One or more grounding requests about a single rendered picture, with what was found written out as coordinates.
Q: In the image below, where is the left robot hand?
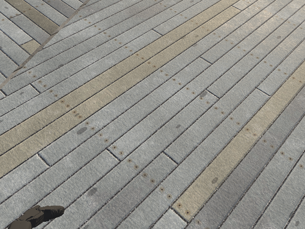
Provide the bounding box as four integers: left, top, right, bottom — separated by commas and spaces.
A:
8, 205, 65, 229

